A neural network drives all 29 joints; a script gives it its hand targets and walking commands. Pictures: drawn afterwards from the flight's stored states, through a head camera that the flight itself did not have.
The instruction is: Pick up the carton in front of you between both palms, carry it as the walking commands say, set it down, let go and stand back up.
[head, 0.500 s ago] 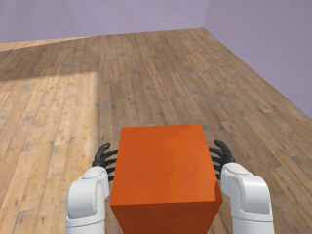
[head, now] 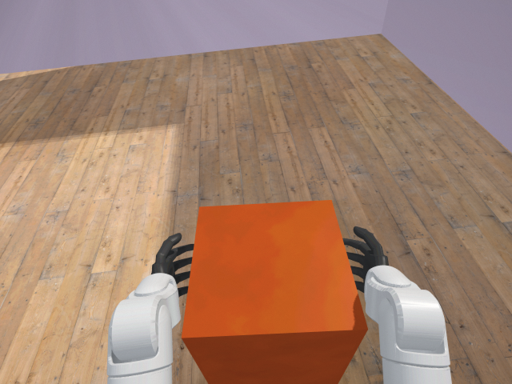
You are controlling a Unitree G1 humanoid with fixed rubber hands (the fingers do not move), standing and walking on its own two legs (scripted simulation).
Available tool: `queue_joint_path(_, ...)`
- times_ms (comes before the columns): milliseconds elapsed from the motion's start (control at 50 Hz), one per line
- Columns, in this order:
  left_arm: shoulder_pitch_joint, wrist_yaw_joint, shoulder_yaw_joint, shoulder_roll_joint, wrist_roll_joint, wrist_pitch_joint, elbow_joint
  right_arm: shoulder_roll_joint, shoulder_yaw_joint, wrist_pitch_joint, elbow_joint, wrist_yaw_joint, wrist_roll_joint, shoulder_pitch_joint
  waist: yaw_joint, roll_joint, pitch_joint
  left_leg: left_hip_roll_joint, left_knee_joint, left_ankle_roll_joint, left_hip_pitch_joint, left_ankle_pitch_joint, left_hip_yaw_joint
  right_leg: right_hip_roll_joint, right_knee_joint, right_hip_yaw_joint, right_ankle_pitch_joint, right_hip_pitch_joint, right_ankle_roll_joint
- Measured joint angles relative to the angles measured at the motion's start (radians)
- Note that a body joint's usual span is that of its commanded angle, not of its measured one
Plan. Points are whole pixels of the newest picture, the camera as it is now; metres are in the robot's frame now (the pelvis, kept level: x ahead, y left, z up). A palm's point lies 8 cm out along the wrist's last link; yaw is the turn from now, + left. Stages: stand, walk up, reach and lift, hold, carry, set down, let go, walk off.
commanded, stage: carry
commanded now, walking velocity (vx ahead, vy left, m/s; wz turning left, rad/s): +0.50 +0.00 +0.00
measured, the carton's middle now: (270, 299) +0.27 +0.01 -0.01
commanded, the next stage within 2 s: none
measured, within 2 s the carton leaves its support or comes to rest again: neither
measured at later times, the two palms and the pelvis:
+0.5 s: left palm (185, 144) +0.60 +0.18 +0.07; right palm (323, 141) +0.57 -0.12 +0.08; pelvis +0.32 +0.05 +0.00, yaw -4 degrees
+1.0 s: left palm (204, 93) +0.80 +0.16 +0.08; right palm (318, 88) +0.80 -0.14 +0.08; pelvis +0.53 +0.02 -0.01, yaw -1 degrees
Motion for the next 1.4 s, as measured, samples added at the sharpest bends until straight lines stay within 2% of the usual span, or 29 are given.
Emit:
queue_joint_path(100,0.016,0.0,-0.011,0.002,-0.007,0.006,-0.051,-0.002,0.015,0.007,-0.056,-0.003,0.002,0.021,-0.005,-0.004,-0.03,0.017,-0.263,-0.017,-0.041,0.122,0.031,0.006,-0.088,0.011,-0.049,0.141,0.026)
queue_joint_path(180,0.006,-0.001,-0.02,0.001,-0.003,0.03,-0.077,-0.002,0.008,0.028,-0.092,-0.005,0.008,0.022,-0.012,-0.005,-0.053,0.006,-0.409,-0.007,-0.015,0.185,0.067,0.006,-0.106,0.016,-0.125,0.246,0.058)
queue_joint_path(240,-0.007,-0.001,-0.021,0.0,0.005,0.053,-0.077,-0.002,-0.002,0.046,-0.091,-0.005,0.012,0.013,-0.011,-0.014,-0.064,-0.012,-0.49,0.01,0.043,0.187,0.104,-0.003,-0.07,0.025,-0.213,0.313,0.091)
queue_joint_path(260,-0.013,-0.001,-0.018,-0.001,0.008,0.06,-0.076,-0.001,-0.005,0.051,-0.086,-0.005,0.013,0.004,-0.011,-0.018,-0.064,-0.022,-0.517,0.015,0.076,0.169,0.123,-0.013,-0.024,0.031,-0.259,0.323,0.103)
queue_joint_path(280,-0.021,-0.001,-0.011,0.001,0.01,0.065,-0.073,0.001,-0.005,0.049,-0.07,-0.004,0.014,-0.007,-0.014,-0.036,-0.061,-0.037,-0.509,0.043,0.092,0.199,0.135,-0.037,0.061,0.036,-0.313,0.311,0.111)
queue_joint_path(300,-0.025,-0.001,0.001,0.004,0.011,0.068,-0.063,0.002,-0.002,0.042,-0.041,-0.004,0.012,-0.02,-0.02,-0.056,-0.057,-0.046,-0.461,0.065,0.089,0.174,0.149,-0.067,0.203,0.049,-0.319,0.26,0.109)
queue_joint_path(320,-0.027,-0.001,0.01,0.006,0.012,0.071,-0.051,0.004,0.0,0.039,-0.013,-0.003,0.01,-0.031,-0.029,-0.059,-0.048,-0.046,-0.43,0.078,0.091,0.133,0.154,-0.069,0.375,0.087,-0.314,0.184,0.105)
queue_joint_path(360,-0.028,0.0,0.021,0.002,0.015,0.075,-0.032,0.005,-0.002,0.038,0.018,-0.003,0.009,-0.037,-0.036,-0.047,-0.023,-0.042,-0.444,0.083,0.128,0.082,0.154,-0.041,0.673,0.144,-0.301,0.019,0.084)
queue_joint_path(400,-0.025,0.0,0.015,-0.003,0.02,0.07,-0.025,0.003,-0.008,0.033,0.015,-0.003,0.013,-0.023,-0.041,-0.038,-0.002,-0.043,-0.502,0.07,0.181,0.083,0.151,-0.032,0.795,0.15,-0.246,-0.113,0.065)
queue_joint_path(460,-0.023,0.001,-0.006,-0.001,0.02,0.052,-0.03,0.001,-0.013,0.015,-0.01,-0.002,0.02,-0.002,-0.047,-0.029,0.017,-0.048,-0.596,0.068,0.266,0.083,0.141,-0.041,0.739,0.136,-0.166,-0.243,0.06)
queue_joint_path(580,-0.015,0.004,-0.025,-0.001,0.019,0.028,-0.086,0.0,-0.015,-0.006,-0.068,0.0,0.031,0.003,-0.035,-0.024,0.026,-0.045,-0.687,0.04,0.414,0.034,0.122,-0.033,0.39,0.096,-0.028,-0.319,0.079)
queue_joint_path(680,-0.018,0.007,-0.016,-0.001,0.011,0.045,-0.122,0.002,-0.007,0.012,-0.093,0.004,0.023,-0.011,-0.02,-0.024,0.015,-0.043,-0.607,-0.001,0.503,-0.102,0.117,0.001,0.113,0.023,0.205,-0.216,0.079)
queue_joint_path(700,-0.023,0.007,-0.015,-0.002,0.01,0.048,-0.118,0.002,-0.009,0.017,-0.093,0.005,0.019,-0.014,-0.02,-0.023,0.009,-0.041,-0.555,-0.011,0.506,-0.146,0.115,0.003,0.079,0.009,0.216,-0.177,0.057)
queue_joint_path(740,-0.043,0.006,-0.014,-0.005,0.013,0.043,-0.077,0.003,-0.031,0.028,-0.072,0.007,0.014,-0.033,-0.013,0.022,0.01,-0.009,-0.406,-0.028,0.457,-0.186,0.083,0.025,0.114,-0.01,0.094,-0.161,-0.006)
queue_joint_path(760,-0.054,0.005,-0.012,-0.006,0.014,0.042,-0.053,0.004,-0.039,0.032,-0.061,0.007,0.01,-0.038,-0.012,0.035,0.016,-0.011,-0.342,-0.033,0.424,-0.222,0.053,0.029,0.126,-0.014,0.061,-0.156,-0.02)
queue_joint_path(780,-0.06,0.005,-0.011,-0.007,0.016,0.041,-0.033,0.004,-0.039,0.036,-0.052,0.003,0.005,-0.038,-0.011,0.039,0.022,-0.02,-0.312,-0.033,0.396,-0.256,0.03,0.027,0.123,-0.014,0.055,-0.147,-0.015)
queue_joint_path(800,-0.061,0.004,-0.008,-0.008,0.016,0.042,-0.02,0.003,-0.037,0.039,-0.044,0.002,0.001,-0.035,-0.012,0.038,0.028,-0.029,-0.324,-0.029,0.379,-0.279,0.018,0.023,0.113,-0.012,0.062,-0.135,0.0)
queue_joint_path(820,-0.059,0.003,-0.006,-0.008,0.015,0.043,-0.014,0.003,-0.035,0.04,-0.039,0.001,-0.001,-0.033,-0.013,0.035,0.032,-0.034,-0.368,-0.025,0.369,-0.274,0.014,0.021,0.101,-0.01,0.055,-0.123,-0.001)
queue_joint_path(880,-0.047,0.002,-0.004,-0.005,0.011,0.037,-0.02,0.004,-0.026,0.038,-0.039,0.0,-0.002,-0.032,-0.014,0.03,0.042,-0.03,-0.503,-0.021,0.375,-0.079,0.022,0.023,0.089,-0.006,0.028,-0.091,-0.008)
queue_joint_path(900,-0.04,0.001,-0.005,-0.004,0.009,0.034,-0.025,0.004,-0.022,0.037,-0.041,-0.001,-0.002,-0.029,-0.016,0.032,0.035,-0.027,-0.519,-0.022,0.389,-0.058,0.024,0.025,0.093,-0.006,0.018,-0.083,-0.006)
queue_joint_path(1000,-0.043,0.0,0.001,-0.005,0.009,0.033,-0.041,0.005,-0.019,0.034,-0.047,-0.003,0.0,-0.038,-0.022,0.018,-0.011,-0.028,-0.516,-0.02,0.415,-0.122,0.025,0.017,0.145,-0.006,-0.045,-0.082,0.008)
queue_joint_path(1180,-0.023,-0.005,-0.004,-0.002,0.027,0.024,0.017,0.002,-0.015,0.011,0.025,0.007,-0.008,-0.018,-0.02,-0.002,-0.053,-0.038,-0.475,-0.014,0.418,-0.163,0.041,-0.007,0.23,0.011,-0.113,-0.098,0.031)
queue_joint_path(1400,0.019,-0.027,-0.02,0.002,0.055,-0.107,0.122,-0.003,0.002,-0.124,0.127,0.029,-0.037,0.032,-0.019,0.001,-0.032,-0.045,-0.456,0.001,0.422,-0.178,0.055,-0.02,0.251,0.018,-0.117,-0.095,0.041)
